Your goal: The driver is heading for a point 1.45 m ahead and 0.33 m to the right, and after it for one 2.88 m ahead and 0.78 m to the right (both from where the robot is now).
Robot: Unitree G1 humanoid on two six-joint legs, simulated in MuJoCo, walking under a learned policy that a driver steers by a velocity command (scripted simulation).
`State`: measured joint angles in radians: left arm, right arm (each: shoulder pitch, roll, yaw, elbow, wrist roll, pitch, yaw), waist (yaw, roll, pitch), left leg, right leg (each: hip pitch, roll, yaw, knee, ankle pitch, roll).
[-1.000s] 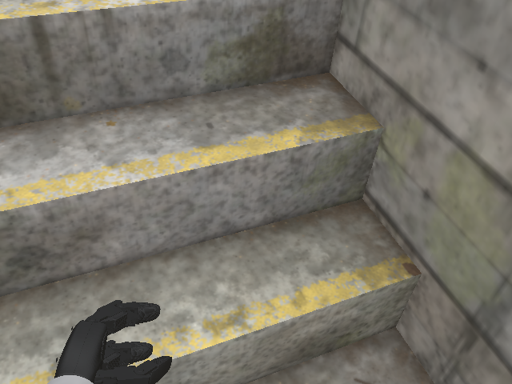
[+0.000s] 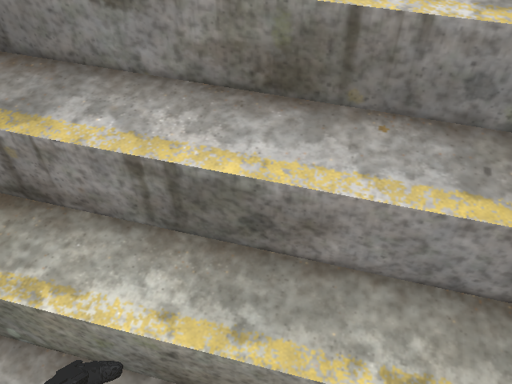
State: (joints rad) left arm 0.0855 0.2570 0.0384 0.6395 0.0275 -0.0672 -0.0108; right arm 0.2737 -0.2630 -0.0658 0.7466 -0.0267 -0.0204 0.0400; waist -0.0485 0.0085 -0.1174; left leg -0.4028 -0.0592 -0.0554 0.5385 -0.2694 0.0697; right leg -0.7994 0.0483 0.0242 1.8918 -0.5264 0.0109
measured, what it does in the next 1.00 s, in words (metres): steps to the right: right foot 0.21 m higher, then left foot 0.21 m lower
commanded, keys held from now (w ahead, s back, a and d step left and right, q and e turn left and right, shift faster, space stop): no key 0.74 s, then w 0.26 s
